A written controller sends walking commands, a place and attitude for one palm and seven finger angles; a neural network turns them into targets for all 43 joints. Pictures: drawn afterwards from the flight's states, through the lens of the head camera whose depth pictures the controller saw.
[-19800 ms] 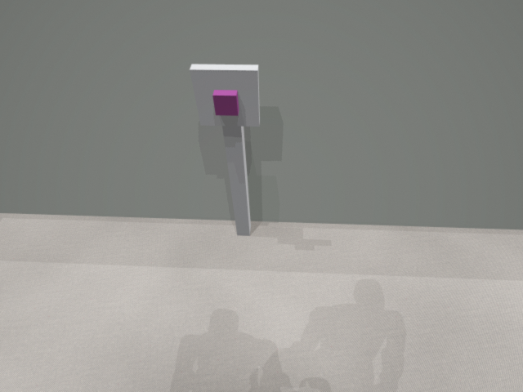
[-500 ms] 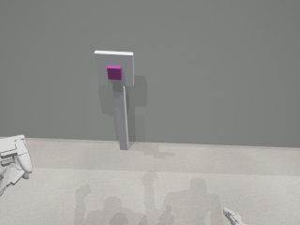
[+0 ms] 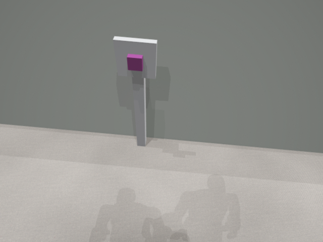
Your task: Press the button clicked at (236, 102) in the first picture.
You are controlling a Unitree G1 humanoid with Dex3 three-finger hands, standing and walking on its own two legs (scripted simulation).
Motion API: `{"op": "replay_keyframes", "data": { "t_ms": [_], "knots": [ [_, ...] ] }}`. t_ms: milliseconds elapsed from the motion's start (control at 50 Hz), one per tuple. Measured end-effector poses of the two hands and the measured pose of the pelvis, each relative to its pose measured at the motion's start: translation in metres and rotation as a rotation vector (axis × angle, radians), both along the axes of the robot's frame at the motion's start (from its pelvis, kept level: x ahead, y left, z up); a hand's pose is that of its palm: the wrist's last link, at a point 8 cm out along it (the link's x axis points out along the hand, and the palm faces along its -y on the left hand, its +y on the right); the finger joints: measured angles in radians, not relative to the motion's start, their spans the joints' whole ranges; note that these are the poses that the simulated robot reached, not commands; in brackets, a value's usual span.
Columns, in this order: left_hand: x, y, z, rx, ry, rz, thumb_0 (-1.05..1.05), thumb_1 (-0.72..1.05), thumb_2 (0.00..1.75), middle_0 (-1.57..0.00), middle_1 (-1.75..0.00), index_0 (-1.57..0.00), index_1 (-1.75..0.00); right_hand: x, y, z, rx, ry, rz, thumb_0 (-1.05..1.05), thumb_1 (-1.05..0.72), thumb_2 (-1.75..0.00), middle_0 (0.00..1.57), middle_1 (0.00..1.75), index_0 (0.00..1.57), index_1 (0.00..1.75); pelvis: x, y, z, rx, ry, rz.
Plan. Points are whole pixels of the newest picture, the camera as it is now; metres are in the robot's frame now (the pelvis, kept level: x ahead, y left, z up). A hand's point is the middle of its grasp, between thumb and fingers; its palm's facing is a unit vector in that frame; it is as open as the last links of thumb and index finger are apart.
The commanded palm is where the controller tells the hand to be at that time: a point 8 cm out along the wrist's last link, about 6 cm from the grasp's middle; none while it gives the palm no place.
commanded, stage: let the arm hang, fingers relaxed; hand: left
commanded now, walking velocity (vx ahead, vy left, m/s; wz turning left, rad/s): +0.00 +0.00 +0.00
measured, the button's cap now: (135, 62) +0.81 +0.17 -0.02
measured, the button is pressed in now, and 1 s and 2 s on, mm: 0 0 0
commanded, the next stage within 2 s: stand and wait in 0.74 s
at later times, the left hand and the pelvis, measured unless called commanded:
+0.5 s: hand out of the picture -0.01 +0.17 -0.17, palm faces +0.02 -0.98 -0.19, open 7.2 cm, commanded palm none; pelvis +0.00 +0.00 +0.00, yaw -1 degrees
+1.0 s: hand out of the picture -0.01 +0.16 -0.17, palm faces +0.02 -0.98 -0.20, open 7.4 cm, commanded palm none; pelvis +0.01 -0.01 +0.00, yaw -1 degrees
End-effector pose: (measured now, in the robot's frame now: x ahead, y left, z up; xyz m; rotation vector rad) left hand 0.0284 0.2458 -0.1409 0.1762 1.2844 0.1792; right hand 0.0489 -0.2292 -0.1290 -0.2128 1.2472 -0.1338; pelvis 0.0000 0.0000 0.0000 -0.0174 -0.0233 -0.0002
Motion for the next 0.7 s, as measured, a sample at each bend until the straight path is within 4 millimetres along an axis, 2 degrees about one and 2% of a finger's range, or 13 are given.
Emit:
{"op": "replay_keyframes", "data": {
  "t_ms": [60, 120, 220, 300, 420, 560, 700],
  "knots": [
    [-0.037, 0.004, 0.001, 0.003, 0.112, 0.019, 0.01, 0.91, 0.89, -0.80, -1.04, -0.81, -0.99, -0.028, -0.004, -0.004, -0.004, 0.093, -0.027, 0.01, -0.93, -0.89, 0.20, 0.29, 0.20, 0.30, 0.000, 0.002, 0.002, 0.000, 0.001, -0.001],
    [-0.065, 0.004, 0.004, 0.004, 0.200, 0.033, 0.01, 0.91, 0.89, -0.70, -0.91, -0.71, -0.88, -0.051, -0.004, -0.006, 0.000, 0.158, -0.050, 0.01, -0.93, -0.89, 0.20, 0.29, 0.20, 0.30, -0.001, 0.003, 0.004, 0.002, -0.002, -0.005],
    [-0.087, -0.002, 0.007, -0.002, 0.271, 0.044, 0.01, 0.91, 0.90, -0.53, -0.69, -0.53, -0.68, -0.077, 0.003, -0.011, 0.022, 0.219, -0.075, 0.01, -0.92, -0.89, 0.20, 0.29, 0.20, 0.30, -0.002, 0.004, 0.005, 0.005, -0.007, -0.011],
    [-0.084, -0.009, 0.007, -0.012, 0.263, 0.041, 0.01, 0.91, 0.90, -0.39, -0.53, -0.39, -0.53, -0.085, 0.013, -0.014, 0.050, 0.231, -0.089, 0.01, -0.92, -0.89, 0.20, 0.29, 0.20, 0.30, -0.002, 0.004, 0.005, 0.008, -0.011, -0.016],
    [-0.061, -0.022, 0.002, -0.032, 0.192, 0.025, 0.01, 0.91, 0.90, -0.27, -0.38, -0.26, -0.38, -0.087, 0.028, -0.019, 0.091, 0.213, -0.105, 0.01, -0.91, -0.89, 0.20, 0.29, 0.20, 0.30, -0.003, 0.002, 0.004, 0.011, -0.015, -0.020],
    [-0.032, -0.036, -0.001, -0.054, 0.111, 0.003, 0.01, 0.91, 0.90, -0.21, -0.32, -0.21, -0.32, -0.084, 0.038, -0.021, 0.118, 0.186, -0.121, 0.01, -0.91, -0.89, 0.20, 0.29, 0.20, 0.30, -0.003, 0.000, 0.003, 0.013, -0.013, -0.024],
    [-0.029, -0.034, -0.001, -0.043, 0.112, 0.006, 0.01, 0.92, 0.90, -0.20, -0.30, -0.20, -0.31, -0.085, 0.036, -0.020, 0.119, 0.190, -0.133, 0.00, -0.91, -0.89, 0.20, 0.29, 0.20, 0.30, -0.001, -0.003, 0.003, 0.015, -0.009, -0.026]
  ]
}}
